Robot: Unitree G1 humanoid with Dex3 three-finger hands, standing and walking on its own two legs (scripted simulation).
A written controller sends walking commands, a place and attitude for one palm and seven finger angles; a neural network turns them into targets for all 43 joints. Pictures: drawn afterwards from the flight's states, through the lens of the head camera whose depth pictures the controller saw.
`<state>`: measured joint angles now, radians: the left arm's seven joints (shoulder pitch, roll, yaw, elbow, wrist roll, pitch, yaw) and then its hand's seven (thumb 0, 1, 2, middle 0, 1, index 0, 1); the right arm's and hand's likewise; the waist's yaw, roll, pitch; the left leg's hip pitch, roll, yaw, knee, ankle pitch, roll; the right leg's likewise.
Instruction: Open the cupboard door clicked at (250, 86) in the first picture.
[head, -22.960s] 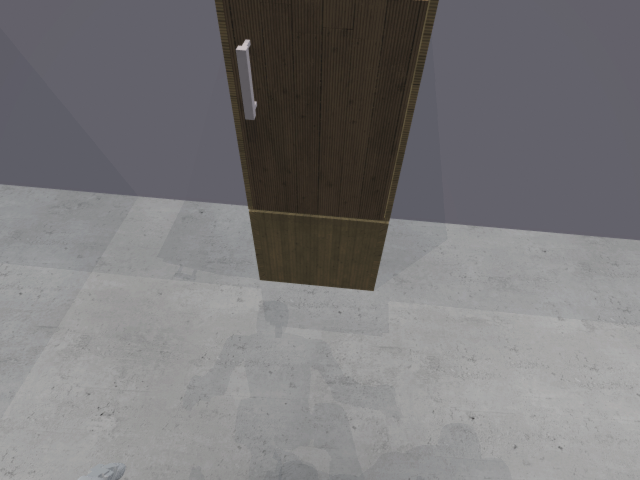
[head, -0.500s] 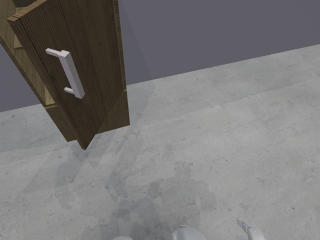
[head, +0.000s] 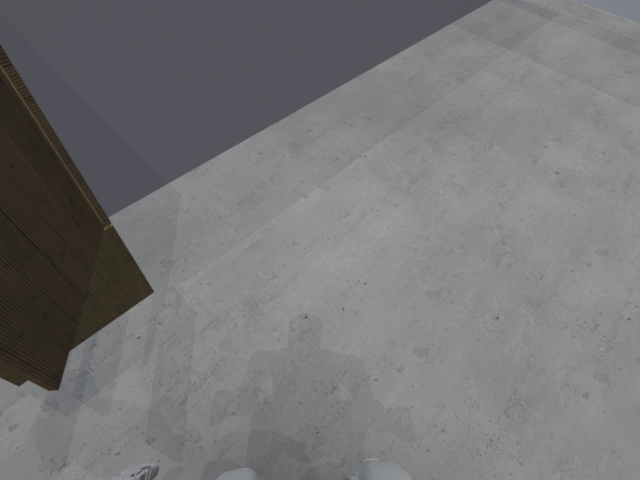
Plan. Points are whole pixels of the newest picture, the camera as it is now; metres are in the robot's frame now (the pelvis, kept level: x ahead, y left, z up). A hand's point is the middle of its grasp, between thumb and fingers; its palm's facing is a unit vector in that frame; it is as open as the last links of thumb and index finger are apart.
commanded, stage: walk to a spot facing it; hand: left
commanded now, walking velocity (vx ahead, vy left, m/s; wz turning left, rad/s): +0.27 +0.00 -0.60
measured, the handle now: out of the picture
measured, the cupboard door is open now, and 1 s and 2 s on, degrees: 50 50 50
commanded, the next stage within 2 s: turn to face it in 1.56 s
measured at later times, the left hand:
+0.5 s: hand (224, 440) +0.19 +0.14 -0.16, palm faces -0.25 -0.95 -0.19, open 7.4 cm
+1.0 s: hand (349, 268) +0.48 -0.04 -0.15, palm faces -0.48 -0.86 -0.20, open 7.4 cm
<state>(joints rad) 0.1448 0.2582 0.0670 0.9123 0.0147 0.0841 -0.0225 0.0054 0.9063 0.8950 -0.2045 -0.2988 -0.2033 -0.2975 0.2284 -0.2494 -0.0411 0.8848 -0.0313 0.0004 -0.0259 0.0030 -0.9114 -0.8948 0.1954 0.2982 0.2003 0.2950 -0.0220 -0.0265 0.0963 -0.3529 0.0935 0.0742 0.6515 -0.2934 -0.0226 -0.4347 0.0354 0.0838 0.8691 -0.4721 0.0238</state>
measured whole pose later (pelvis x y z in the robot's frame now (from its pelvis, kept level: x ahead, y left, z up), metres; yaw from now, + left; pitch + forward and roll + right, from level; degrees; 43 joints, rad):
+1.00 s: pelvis +0.30 -0.16 +0.01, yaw -28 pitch +2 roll +0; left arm 0.14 0.20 0.06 0.97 0.02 -0.05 -0.01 0.00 0.91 0.90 -0.20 -0.30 -0.20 -0.30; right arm 0.31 -0.20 -0.06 1.06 -0.03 0.00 0.01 0.01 -0.91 -0.89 0.19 0.30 0.20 0.29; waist -0.04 0.00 0.08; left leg -0.45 0.13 0.08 1.00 -0.43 -0.05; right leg -0.26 -0.01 -0.09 0.52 -0.30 -0.03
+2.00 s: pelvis +0.67 -0.43 +0.00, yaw -24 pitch +1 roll +1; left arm 0.15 0.18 0.06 0.97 0.01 -0.02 0.00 0.00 0.91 0.90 -0.20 -0.30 -0.20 -0.30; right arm 0.23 -0.19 -0.05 1.02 -0.02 0.02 -0.01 -0.01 -0.93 -0.89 0.20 0.30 0.20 0.30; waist 0.00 -0.01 0.05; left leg -0.35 0.02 0.00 0.61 -0.30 -0.03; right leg -0.32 -0.07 -0.07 0.60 -0.33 0.03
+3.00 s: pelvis +0.75 -0.52 +0.01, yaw +14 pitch +1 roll +0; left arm 0.17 0.25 0.06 0.91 0.01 0.07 0.01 0.01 0.91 0.89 -0.20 -0.30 -0.20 -0.30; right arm 0.13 -0.21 -0.05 0.87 -0.03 0.03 0.01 0.00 -0.91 -0.89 0.20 0.30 0.20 0.30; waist 0.01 -0.05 0.11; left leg -0.33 0.00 0.00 0.58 -0.28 0.01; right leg -0.47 -0.09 -0.05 1.07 -0.48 0.09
